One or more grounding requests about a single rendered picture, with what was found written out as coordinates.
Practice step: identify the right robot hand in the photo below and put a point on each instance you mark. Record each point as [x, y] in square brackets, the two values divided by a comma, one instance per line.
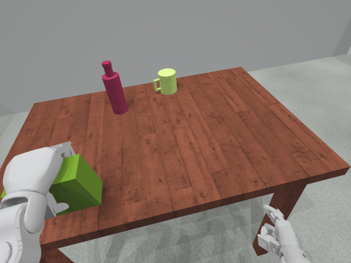
[273, 238]

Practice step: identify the table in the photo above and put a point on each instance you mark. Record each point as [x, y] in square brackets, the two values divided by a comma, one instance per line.
[221, 138]

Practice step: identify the robot right forearm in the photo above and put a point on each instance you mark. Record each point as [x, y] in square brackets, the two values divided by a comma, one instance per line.
[292, 254]

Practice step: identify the left robot hand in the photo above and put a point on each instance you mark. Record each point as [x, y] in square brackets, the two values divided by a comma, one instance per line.
[35, 171]

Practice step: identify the robot left forearm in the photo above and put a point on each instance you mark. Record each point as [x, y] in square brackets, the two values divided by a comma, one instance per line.
[21, 223]

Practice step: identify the sponge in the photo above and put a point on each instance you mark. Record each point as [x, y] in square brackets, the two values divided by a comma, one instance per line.
[76, 184]

